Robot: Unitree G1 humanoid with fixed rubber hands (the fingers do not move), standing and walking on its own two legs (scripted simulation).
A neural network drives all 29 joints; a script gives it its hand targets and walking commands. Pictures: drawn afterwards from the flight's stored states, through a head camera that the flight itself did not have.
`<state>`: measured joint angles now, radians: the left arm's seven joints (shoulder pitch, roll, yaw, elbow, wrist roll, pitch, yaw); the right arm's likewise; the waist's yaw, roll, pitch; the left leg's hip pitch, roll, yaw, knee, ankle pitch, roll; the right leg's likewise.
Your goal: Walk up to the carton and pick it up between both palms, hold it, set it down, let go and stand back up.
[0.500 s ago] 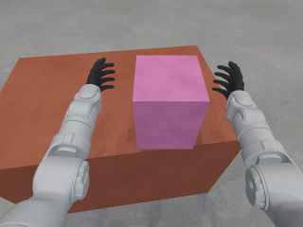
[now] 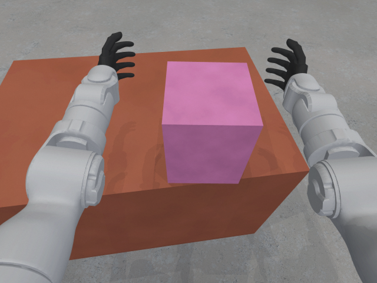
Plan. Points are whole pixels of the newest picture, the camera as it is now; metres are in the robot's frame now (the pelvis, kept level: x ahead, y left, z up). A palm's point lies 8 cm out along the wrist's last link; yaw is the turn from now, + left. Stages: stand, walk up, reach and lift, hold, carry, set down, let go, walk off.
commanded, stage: reach and lift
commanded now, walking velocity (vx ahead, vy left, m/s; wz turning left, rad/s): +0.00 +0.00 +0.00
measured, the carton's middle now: (205, 126) +0.49 -0.04 +0.01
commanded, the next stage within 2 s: none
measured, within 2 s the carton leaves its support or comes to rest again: neither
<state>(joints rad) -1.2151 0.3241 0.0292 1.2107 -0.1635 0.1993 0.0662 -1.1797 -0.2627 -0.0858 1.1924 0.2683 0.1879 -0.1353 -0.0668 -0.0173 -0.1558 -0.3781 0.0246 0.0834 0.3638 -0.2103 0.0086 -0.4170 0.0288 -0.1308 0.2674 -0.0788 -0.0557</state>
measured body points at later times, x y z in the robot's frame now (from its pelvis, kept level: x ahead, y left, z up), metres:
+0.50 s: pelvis -0.01 +0.00 -0.01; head +0.06 +0.00 +0.43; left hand +0.48 +0.15 +0.09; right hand +0.45 -0.19 +0.08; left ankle -0.03 +0.10 -0.74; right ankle +0.02 -0.08 -0.75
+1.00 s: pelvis +0.00 +0.00 -0.01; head +0.09 +0.02 +0.43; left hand +0.49 +0.12 +0.06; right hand +0.45 -0.18 +0.06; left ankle -0.03 +0.10 -0.74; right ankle +0.02 -0.08 -0.74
